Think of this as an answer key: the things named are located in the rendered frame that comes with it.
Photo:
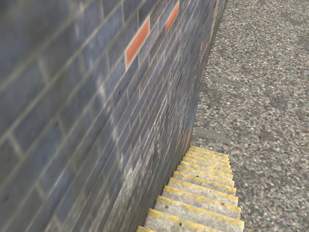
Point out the stairs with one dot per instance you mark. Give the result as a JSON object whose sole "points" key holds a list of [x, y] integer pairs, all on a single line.
{"points": [[198, 197]]}

